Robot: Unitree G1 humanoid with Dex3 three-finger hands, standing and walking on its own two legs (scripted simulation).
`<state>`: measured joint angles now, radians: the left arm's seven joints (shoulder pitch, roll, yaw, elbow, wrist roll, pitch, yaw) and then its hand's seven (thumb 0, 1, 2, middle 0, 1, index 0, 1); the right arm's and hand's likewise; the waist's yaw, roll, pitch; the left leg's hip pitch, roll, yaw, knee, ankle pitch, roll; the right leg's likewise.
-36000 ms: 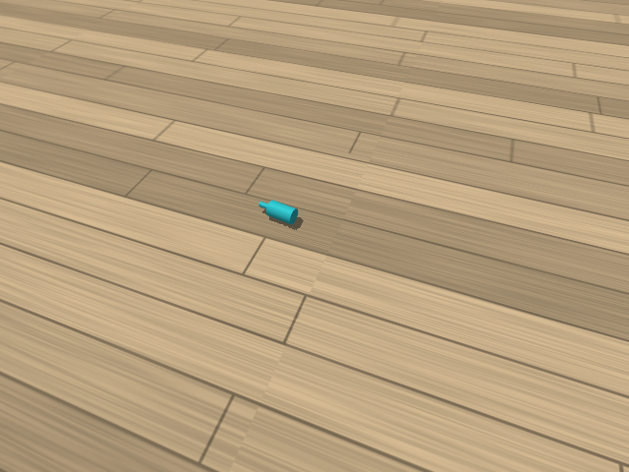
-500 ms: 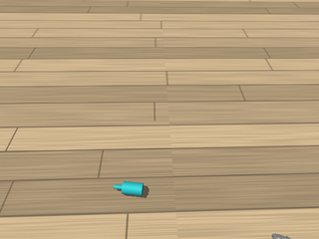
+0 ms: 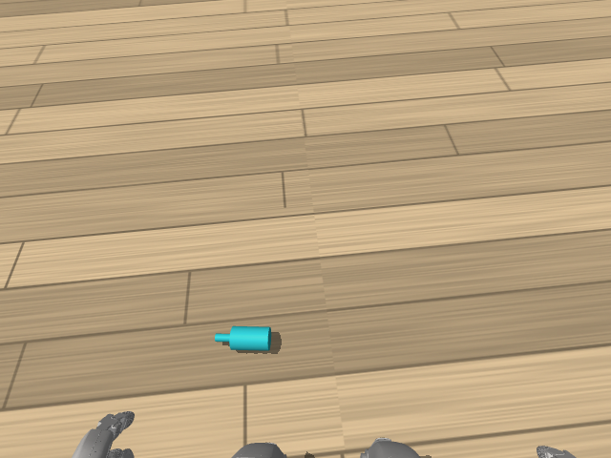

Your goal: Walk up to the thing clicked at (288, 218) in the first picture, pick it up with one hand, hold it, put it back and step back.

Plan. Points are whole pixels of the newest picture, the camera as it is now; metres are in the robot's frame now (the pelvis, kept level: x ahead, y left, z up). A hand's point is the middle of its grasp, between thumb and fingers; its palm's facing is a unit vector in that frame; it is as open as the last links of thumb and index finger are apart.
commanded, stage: walk up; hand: left
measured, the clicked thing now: (242, 338) +0.50 +0.27 -0.72
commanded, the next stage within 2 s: none
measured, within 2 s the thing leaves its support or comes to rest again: neither
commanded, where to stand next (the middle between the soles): +0.10 +0.02 m, yaw -2 degrees
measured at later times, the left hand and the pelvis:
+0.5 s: hand out of the picture +0.10 +0.27 -0.12, palm faces -0.02 -0.93 -0.38, open 7.4 cm; pelvis +0.02 +0.00 +0.02, yaw -1 degrees
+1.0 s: hand (141, 434) +0.16 +0.26 -0.12, palm faces -0.07 -0.90 -0.42, open 7.4 cm; pelvis +0.06 -0.01 +0.02, yaw -2 degrees
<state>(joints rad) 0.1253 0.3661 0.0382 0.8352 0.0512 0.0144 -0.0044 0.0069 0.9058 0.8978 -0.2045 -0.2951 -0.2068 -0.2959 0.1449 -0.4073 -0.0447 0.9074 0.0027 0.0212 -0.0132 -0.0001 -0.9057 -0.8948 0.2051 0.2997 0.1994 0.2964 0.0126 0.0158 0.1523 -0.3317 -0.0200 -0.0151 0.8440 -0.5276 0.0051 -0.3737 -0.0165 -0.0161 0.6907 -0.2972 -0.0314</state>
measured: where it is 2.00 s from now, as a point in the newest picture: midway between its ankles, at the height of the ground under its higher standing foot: outside the picture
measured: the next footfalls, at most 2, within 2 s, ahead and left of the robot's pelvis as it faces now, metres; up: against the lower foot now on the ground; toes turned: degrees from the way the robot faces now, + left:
left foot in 0.04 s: +0.02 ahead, +0.12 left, +0.00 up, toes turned +0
left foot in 1.28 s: +0.10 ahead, +0.13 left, +0.00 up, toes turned +0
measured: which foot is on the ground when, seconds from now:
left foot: up 0.00-0.02, down 0.04-0.96, up 0.98-1.00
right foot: down 0.00-1.00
